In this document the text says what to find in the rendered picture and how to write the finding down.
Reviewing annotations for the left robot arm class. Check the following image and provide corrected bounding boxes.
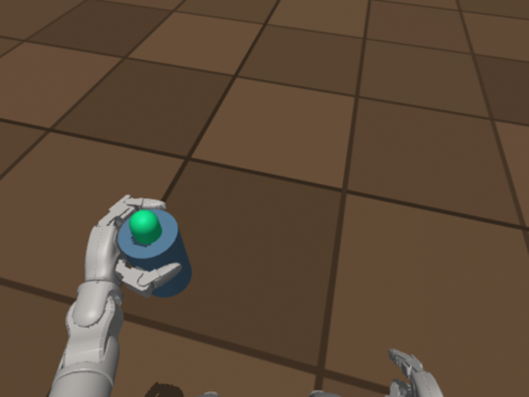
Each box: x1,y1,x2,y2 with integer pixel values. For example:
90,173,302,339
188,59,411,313
49,280,124,397

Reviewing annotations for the bottle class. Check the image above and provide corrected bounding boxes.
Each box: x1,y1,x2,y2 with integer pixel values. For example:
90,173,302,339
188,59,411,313
118,209,192,298

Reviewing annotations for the left robot hand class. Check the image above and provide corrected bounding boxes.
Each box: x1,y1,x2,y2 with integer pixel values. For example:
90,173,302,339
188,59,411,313
84,194,182,298

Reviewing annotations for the right robot hand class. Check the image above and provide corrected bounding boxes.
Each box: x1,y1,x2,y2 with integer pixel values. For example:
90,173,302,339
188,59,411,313
385,349,444,397

